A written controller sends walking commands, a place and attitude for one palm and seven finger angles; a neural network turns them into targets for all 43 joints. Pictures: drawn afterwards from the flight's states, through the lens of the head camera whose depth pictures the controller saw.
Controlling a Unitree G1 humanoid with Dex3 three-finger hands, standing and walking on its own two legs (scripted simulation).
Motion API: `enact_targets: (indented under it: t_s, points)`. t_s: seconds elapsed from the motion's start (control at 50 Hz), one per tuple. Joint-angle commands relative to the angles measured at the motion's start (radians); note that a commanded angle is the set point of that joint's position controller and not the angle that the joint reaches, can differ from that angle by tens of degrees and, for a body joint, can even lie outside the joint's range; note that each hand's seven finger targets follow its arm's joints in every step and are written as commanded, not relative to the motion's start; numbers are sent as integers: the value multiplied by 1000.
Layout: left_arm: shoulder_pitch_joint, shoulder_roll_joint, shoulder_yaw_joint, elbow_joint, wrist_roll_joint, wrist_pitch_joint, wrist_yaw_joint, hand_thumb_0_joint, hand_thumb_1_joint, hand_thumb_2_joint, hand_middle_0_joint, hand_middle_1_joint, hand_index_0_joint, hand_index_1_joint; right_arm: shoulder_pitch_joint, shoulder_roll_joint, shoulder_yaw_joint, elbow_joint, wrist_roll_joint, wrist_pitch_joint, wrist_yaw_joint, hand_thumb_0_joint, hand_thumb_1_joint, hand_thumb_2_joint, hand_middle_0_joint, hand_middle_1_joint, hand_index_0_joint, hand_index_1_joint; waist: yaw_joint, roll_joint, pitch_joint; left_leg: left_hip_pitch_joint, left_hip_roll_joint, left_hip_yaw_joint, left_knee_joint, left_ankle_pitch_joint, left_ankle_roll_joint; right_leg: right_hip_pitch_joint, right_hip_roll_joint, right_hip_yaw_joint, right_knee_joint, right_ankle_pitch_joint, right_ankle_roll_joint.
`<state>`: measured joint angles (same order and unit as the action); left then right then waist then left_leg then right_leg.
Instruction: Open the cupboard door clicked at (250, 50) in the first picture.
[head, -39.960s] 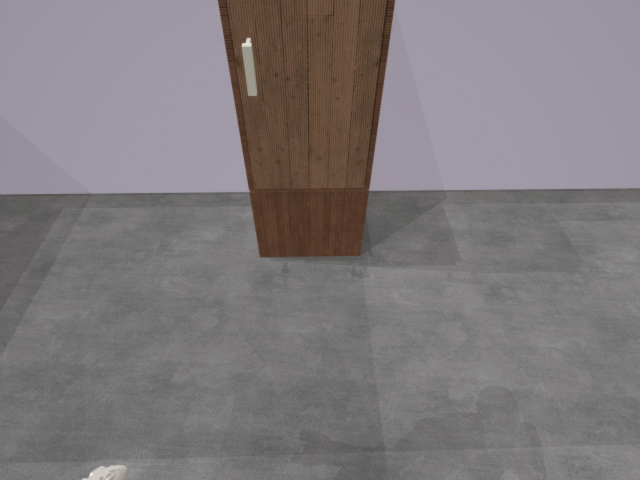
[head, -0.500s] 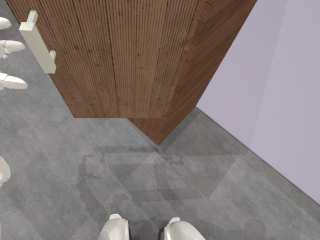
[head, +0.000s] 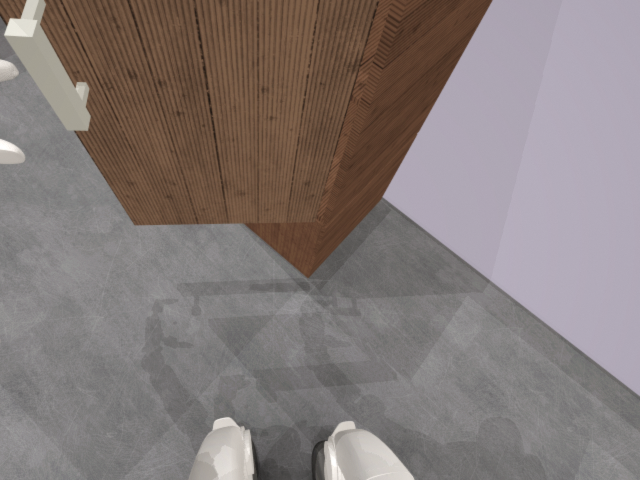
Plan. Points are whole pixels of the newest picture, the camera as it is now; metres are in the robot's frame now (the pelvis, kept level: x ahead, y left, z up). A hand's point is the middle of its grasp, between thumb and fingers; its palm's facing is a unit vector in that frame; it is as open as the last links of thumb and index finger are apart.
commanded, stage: slide the fingers in behind the handle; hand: left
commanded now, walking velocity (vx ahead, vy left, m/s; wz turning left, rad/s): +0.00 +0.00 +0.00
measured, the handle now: (57, 67) +0.56 +0.24 +0.10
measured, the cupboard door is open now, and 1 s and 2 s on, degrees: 45 44 44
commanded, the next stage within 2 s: close the thumb around the handle in 1.42 s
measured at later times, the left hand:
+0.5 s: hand (23, 93) +0.51 +0.27 +0.11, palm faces +0.01 -1.00 -0.01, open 14.0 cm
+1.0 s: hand (65, 99) +0.51 +0.23 +0.11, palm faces +0.01 -1.00 +0.00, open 14.0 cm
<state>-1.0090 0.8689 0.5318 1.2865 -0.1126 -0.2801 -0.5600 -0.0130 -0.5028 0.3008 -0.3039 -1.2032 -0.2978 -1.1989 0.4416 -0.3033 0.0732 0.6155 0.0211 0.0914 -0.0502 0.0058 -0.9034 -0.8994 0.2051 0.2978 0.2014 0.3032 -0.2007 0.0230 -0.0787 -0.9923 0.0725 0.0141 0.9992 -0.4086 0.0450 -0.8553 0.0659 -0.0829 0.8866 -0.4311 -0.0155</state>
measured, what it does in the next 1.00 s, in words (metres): stands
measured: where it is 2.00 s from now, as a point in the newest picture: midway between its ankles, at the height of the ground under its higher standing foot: outside the picture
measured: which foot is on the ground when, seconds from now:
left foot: down 0.00-1.00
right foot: down 0.00-1.00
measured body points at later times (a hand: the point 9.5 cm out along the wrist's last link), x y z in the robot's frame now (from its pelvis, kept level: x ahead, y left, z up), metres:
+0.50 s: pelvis +0.01 +0.00 +0.00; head +0.14 +0.04 +0.43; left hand +0.51 +0.32 +0.11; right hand +0.01 -0.27 -0.10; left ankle +0.03 +0.09 -0.68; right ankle -0.01 -0.12 -0.68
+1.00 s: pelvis +0.01 -0.01 +0.01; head +0.13 +0.02 +0.44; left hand +0.50 +0.28 +0.11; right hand +0.00 -0.28 -0.10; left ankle +0.03 +0.09 -0.68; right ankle -0.01 -0.12 -0.68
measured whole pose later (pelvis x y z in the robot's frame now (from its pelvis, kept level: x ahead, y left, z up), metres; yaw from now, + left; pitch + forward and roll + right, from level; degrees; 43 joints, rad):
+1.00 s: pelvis +0.01 -0.01 +0.01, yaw +1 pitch +20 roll -4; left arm -0.94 0.64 0.43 1.22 -0.12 -0.32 -0.38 -0.01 -0.50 0.30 -0.30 -1.20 -0.30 -1.20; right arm 0.41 -0.29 0.05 0.62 0.02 0.08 -0.02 0.01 -0.90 -0.90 0.20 0.30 0.20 0.30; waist -0.18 0.03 -0.09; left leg -0.91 0.06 0.02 0.96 -0.41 0.03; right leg -0.78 0.06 -0.08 0.88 -0.45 -0.03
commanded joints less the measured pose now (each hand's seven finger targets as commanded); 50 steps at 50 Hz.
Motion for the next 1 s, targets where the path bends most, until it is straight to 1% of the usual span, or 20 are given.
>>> enact_targets:
  t_s: [0.0, 0.1, 0.14, 0.16, 0.2, 0.24, 0.28, 0.36, 0.44, 0.46, 0.5, 0.6, 0.64, 0.66, 0.72, 0.74, 0.82, 0.88, 0.94, 0.98]
  points:
    - [-377, 259, 4, -225, -32, -51, 8, 0, -500, 300, -300, -1200, -300, -1200, 174, -208, -84, -35, -8, -11, -10, 0, -900, -900, 200, 300, 200, 300, 14, 221, -477, 590, -18, -102, -87, 413, -7, 12, 24, 32, -105, 265, -4]
    - [-396, 192, -29, -275, -31, -67, 49, 0, -500, 300, -300, -1200, -300, -1200, 173, -201, -88, -32, -14, -14, -3, 0, -900, -900, 200, 300, 200, 300, 15, 250, -480, 663, -14, -123, -105, 435, -20, -24, 24, 20, -108, 240, -9]
    - [-386, 204, -8, -289, -34, -80, 63, 0, -500, 300, -300, -1200, -300, -1200, 173, -203, -92, -32, -16, -14, -1, 0, -900, -900, 200, 300, 200, 300, 24, 243, -508, 691, -10, -130, -105, 478, -25, -13, 25, 19, -102, 257, -11]
    - [-386, 150, -47, -271, -31, -76, 68, 0, -500, 300, -300, -1200, -300, -1200, 165, -196, -91, -32, -14, -14, 0, 0, -900, -900, 200, 300, 200, 300, 13, 240, -477, 681, -11, -129, -106, 459, -25, -32, 23, 17, -104, 244, -10]
    - [-397, 130, -61, -253, -27, -68, 85, 0, -500, 300, -300, -1200, -300, -1200, 162, -197, -90, -31, -14, -15, 1, 0, -900, -900, 200, 300, 200, 300, 5, 208, -438, 644, -14, -126, -114, 402, -19, -29, 20, 18, -111, 223, -8]
    - [-389, 178, -21, -233, -24, -67, 102, 0, -500, 300, -300, -1200, -300, -1200, 161, -202, -88, -35, -13, -17, -2, 0, -900, -900, 200, 300, 200, 300, 14, 195, -439, 617, -17, -119, -114, 396, -16, -5, 18, 25, -107, 235, -7]
    - [-415, 167, -37, -231, -14, -69, 114, 0, -500, 300, -300, -1200, -300, -1200, 156, -196, -85, -38, -12, -19, -1, 0, -900, -900, 200, 300, 200, 300, 6, 193, -425, 594, -20, -113, -112, 377, -14, 0, 16, 29, -108, 233, -5]
    - [-453, 140, -63, -259, -4, -92, 124, 0, -500, 300, -300, -1200, -300, -1200, 162, -194, -88, -30, -16, -24, -1, 0, -900, -900, 200, 300, 200, 300, 0, 230, -475, 650, -15, -126, -101, 436, -23, -18, 15, 28, -93, 255, -7]
    - [-397, 79, -74, -289, -29, -97, 112, 0, -500, 300, -300, -1200, -300, -1200, 167, -188, -95, -27, -18, -23, 7, 0, -900, -900, 200, 300, 200, 300, 17, 235, -538, 714, -12, -131, -94, 540, -30, -2, 18, 22, -88, 302, -9]
    - [-417, 54, -89, -286, -33, -92, 112, 0, -500, 300, -300, -1200, -300, -1200, 163, -185, -97, -22, -18, -22, 8, 0, -900, -900, 200, 300, 200, 300, 3, 218, -514, 710, -11, -131, -93, 528, -28, -12, 19, 21, -93, 302, -7]
    - [-380, 89, -54, -266, -36, -79, 120, 0, -500, 300, -300, -1200, -300, -1200, 162, -188, -96, -25, -16, -19, 9, 0, -900, -900, 200, 300, 200, 300, 18, 177, -493, 648, -19, -113, -99, 483, -17, 38, 18, 27, -100, 314, -5]
    - [-395, 114, -42, -287, -18, -85, 158, 0, -500, 300, -300, -1200, -300, -1200, 157, -183, -92, -35, -16, -17, 11, 0, -900, -900, 200, 300, 200, 300, 22, 174, -472, 592, -28, -97, -103, 431, -10, 73, 16, 38, -101, 314, -3]
    - [-388, 89, -56, -300, -16, -103, 162, 0, -500, 300, -300, -1200, -300, -1200, 158, -177, -94, -33, -16, -20, 12, 0, -900, -900, 200, 300, 200, 300, 25, 192, -511, 624, -29, -97, -97, 472, -13, 81, 17, 40, -92, 343, -5]
    - [-394, 64, -74, -294, -18, -102, 163, 0, -500, 300, -300, -1200, -300, -1200, 154, -175, -93, -29, -16, -20, 14, 0, -900, -900, 200, 300, 200, 300, 14, 192, -488, 624, -27, -97, -98, 467, -13, 67, 17, 37, -97, 339, -4]
    - [-384, 67, -61, -298, -31, -107, 158, 0, -500, 300, -300, -1200, -300, -1200, 156, -178, -96, -29, -15, -19, 12, 0, -900, -900, 200, 300, 200, 300, 16, 167, -489, 609, -31, -90, -99, 458, -6, 97, 18, 41, -98, 352, -6]
    - [-377, 70, -60, -311, -31, -108, 155, 0, -500, 300, -300, -1200, -300, -1200, 152, -178, -98, -29, -14, -19, 13, 0, -900, -900, 200, 300, 200, 300, 24, 194, -511, 622, -31, -87, -100, 466, -9, 101, 16, 45, -99, 362, -4]
    - [-325, 67, -48, -275, -39, -98, 159, 0, -500, 300, -300, -1200, -300, -1200, 149, -175, -94, -34, -12, -17, 14, 0, -900, -900, 200, 300, 200, 300, 32, 138, -468, 561, -39, -75, -103, 448, -1, 143, 15, 48, -102, 383, -4]
    - [-375, 27, -96, -276, -27, -91, 171, 0, -500, 300, -300, -1200, -300, -1200, 140, -172, -95, -32, -8, -17, 13, 0, -900, -900, 200, 300, 200, 300, 7, 136, -426, 544, -36, -75, -111, 386, 0, 107, 12, 50, -110, 337, 2]
    - [-387, 54, -64, -304, -31, -112, 184, 0, -500, 300, -300, -1200, -300, -1200, 143, -174, -98, -29, -11, -24, 14, 0, -900, -900, 200, 300, 200, 300, 18, 154, -484, 569, -37, -75, -101, 406, -2, 123, 12, 57, -103, 351, -1]
    - [-402, 33, -86, -259, -28, -105, 187, 0, -500, 300, -300, -1200, -300, -1200, 142, -171, -95, -22, -9, -26, 13, 0, -900, -900, 200, 300, 200, 300, 1, 127, -433, 523, -38, -71, -100, 364, 2, 113, 10, 61, -109, 330, 3]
